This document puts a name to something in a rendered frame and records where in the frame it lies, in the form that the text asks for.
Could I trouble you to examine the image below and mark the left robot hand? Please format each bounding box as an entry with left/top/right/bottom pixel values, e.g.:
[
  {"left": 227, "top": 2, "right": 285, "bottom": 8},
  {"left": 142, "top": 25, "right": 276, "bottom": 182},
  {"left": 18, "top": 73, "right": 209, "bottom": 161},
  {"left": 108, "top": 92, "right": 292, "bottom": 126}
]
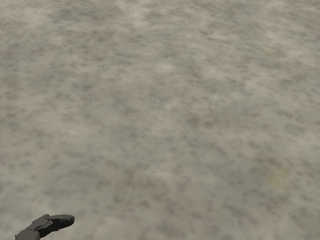
[{"left": 15, "top": 214, "right": 75, "bottom": 240}]

